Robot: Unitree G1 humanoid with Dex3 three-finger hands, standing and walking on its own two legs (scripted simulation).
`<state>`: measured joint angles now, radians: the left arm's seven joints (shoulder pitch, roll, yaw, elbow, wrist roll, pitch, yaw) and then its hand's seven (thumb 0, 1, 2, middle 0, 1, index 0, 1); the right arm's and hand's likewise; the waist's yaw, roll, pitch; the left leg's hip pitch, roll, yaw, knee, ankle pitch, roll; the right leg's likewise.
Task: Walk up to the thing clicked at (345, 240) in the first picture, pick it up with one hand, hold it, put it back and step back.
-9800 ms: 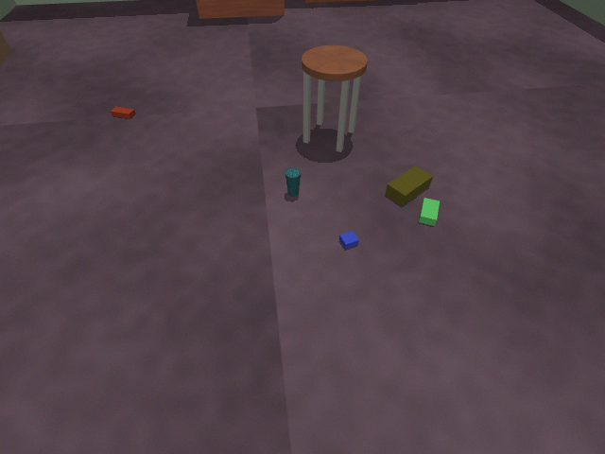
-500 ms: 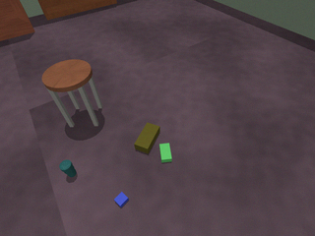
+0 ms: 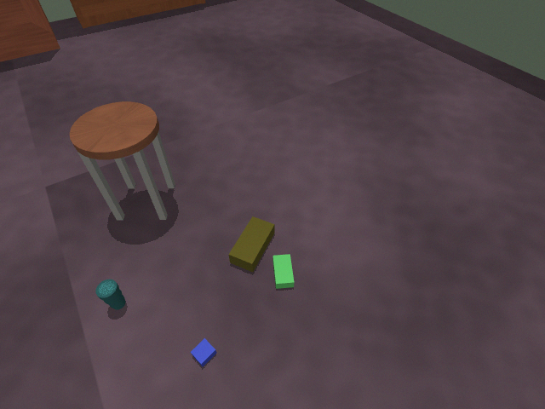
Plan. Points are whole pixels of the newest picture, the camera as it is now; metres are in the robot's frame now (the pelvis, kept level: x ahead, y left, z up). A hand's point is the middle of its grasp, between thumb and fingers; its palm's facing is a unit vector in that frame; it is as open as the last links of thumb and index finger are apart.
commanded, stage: walk up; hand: left
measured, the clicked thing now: (203, 352) +0.45 +0.25 -0.75
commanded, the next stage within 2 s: none
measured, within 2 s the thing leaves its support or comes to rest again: neither
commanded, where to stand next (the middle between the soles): +0.07 +0.03 m, yaw +2 degrees
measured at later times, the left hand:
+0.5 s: hand out of the picture +0.07 +0.28 -0.15, palm faces +0.02 -0.93 -0.36, open 7.4 cm
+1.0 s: hand out of the picture -0.09 +0.25 -0.12, palm faces +0.11 -0.91 -0.40, open 7.4 cm
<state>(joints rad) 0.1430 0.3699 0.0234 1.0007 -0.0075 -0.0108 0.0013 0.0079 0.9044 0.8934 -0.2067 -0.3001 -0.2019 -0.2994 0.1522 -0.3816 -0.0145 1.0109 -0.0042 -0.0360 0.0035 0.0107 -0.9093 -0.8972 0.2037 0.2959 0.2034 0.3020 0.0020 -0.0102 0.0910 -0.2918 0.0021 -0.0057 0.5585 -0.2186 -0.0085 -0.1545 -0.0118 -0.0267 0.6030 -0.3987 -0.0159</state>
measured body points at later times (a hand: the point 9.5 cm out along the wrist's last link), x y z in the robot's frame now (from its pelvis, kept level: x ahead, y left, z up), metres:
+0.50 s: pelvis -0.03 +0.01 +0.01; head +0.02 +0.02 +0.46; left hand +0.07 +0.33 -0.12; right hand +0.09 -0.29 -0.12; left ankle +0.05 +0.13 -0.73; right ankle -0.05 -0.11 -0.72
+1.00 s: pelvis -0.08 -0.02 +0.02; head -0.06 -0.04 +0.46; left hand -0.09 +0.30 -0.09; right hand -0.01 -0.33 -0.13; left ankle -0.08 +0.14 -0.69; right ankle -0.10 -0.12 -0.73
